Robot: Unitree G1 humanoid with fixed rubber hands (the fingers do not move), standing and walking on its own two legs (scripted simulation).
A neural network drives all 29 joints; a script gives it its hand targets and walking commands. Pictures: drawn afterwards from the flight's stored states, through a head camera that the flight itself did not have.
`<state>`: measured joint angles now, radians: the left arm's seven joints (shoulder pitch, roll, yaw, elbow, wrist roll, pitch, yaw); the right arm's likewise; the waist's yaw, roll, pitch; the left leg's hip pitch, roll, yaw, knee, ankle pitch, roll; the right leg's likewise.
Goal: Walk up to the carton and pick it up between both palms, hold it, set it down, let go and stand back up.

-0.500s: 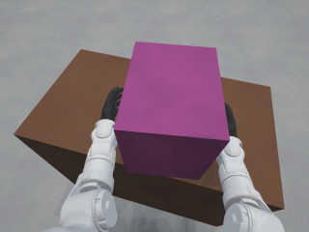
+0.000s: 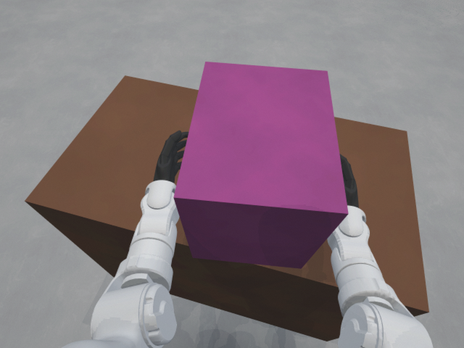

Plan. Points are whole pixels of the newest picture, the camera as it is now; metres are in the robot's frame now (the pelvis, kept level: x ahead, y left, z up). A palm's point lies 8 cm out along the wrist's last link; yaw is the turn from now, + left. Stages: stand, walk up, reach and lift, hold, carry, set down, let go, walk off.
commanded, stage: reach and lift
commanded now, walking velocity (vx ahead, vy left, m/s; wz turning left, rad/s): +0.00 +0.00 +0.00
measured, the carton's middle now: (255, 170) +0.44 +0.00 +0.01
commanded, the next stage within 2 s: none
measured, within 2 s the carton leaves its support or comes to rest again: leaves its support in 0.02 s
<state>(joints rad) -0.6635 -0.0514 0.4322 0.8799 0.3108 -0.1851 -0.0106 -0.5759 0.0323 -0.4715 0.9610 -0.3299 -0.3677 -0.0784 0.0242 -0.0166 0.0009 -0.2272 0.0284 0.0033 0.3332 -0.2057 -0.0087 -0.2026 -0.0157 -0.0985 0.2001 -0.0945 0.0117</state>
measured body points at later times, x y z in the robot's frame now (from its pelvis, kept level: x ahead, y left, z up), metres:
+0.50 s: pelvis -0.02 +0.00 +0.00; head +0.02 +0.01 +0.45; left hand +0.39 +0.15 +0.06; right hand +0.37 -0.17 +0.05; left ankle -0.03 +0.12 -0.75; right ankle +0.00 -0.13 -0.75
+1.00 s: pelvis -0.02 -0.01 +0.00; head -0.02 +0.01 +0.45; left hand +0.38 +0.15 +0.11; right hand +0.37 -0.18 +0.09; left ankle -0.03 +0.12 -0.75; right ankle +0.00 -0.13 -0.75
